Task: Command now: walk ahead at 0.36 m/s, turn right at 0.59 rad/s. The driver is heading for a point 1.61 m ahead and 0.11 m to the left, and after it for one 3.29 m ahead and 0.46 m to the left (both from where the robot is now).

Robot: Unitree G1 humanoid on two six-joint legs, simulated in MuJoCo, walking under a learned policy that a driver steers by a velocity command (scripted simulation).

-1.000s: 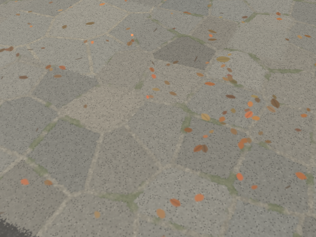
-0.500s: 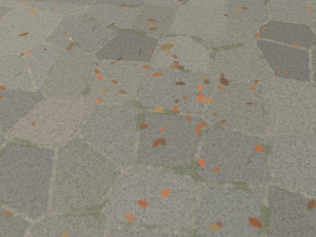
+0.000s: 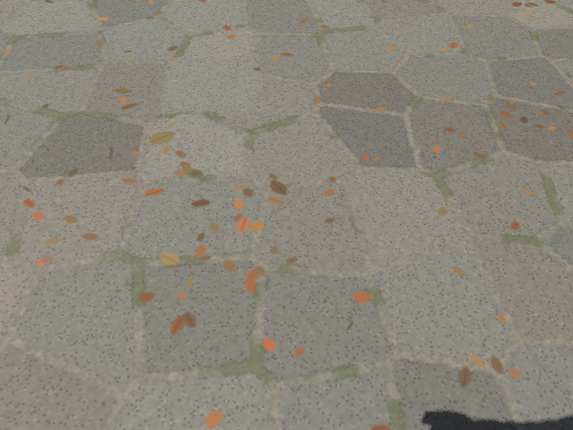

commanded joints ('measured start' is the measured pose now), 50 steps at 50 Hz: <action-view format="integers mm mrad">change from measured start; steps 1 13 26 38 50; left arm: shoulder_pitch -39 -284 -11 67 196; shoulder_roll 128 -1 104 147 97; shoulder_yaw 34 -14 24 34 -2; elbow -86 -196 -99 19 70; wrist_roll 8 8 20 12 0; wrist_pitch -29 -58 -69 -84 -82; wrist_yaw -11 -65 -62 -34 -33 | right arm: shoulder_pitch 41 191 100 -149 270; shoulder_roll -116 -146 -128 -45 -192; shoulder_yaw -29 -8 12 31 -26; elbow -57 25 -37 -124 -76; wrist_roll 6 12 17 4 1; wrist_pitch -4 6 -10 15 8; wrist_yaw -6 14 17 40 53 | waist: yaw -34 -107 17 41 -119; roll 150 115 -2 -9 250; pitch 93 145 -38 114 -355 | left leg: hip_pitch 285 213 -435 -410 642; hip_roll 338 265 181 154 420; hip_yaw -395 21 -32 30 -724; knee -279 -307 790 230 -141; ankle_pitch -254 285 -64 383 -143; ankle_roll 131 141 7 -36 291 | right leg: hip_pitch -462 -355 369 255 -304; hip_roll -138 -186 -367 -290 -75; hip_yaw -4 -188 134 -119 -18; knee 220 -115 -600 -749 471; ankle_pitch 99 472 472 513 -100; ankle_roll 35 46 -199 -165 15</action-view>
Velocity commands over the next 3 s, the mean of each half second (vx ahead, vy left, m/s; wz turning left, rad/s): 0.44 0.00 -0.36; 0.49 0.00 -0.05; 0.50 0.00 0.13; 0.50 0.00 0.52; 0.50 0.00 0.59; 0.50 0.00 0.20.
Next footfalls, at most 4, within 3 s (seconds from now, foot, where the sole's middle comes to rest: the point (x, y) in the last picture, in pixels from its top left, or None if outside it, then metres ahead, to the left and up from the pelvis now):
0.40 right None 0.32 -0.19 -0.78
0.94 left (306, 365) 0.68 -0.03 -0.78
1.50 right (402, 286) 0.92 -0.30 -0.78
2.02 left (297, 217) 1.17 -0.01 -0.78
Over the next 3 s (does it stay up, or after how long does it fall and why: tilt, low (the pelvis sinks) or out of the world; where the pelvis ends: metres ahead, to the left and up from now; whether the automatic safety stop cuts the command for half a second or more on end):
stays up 1.50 0.09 0.00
